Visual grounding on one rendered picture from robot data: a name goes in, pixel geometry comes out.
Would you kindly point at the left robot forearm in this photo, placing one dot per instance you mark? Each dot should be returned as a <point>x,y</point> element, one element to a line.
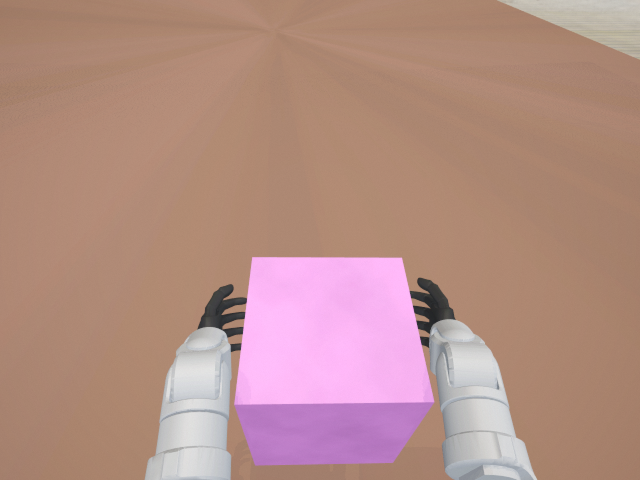
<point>192,439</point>

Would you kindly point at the carton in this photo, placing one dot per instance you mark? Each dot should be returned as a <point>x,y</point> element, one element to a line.
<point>331,369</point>

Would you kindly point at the left robot hand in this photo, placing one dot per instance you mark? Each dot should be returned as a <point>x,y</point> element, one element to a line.
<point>216,306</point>

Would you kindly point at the right robot forearm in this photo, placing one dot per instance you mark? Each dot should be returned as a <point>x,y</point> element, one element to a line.
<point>480,442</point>

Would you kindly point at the right robot hand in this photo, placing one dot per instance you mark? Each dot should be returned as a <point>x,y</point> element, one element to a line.
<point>438,303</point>

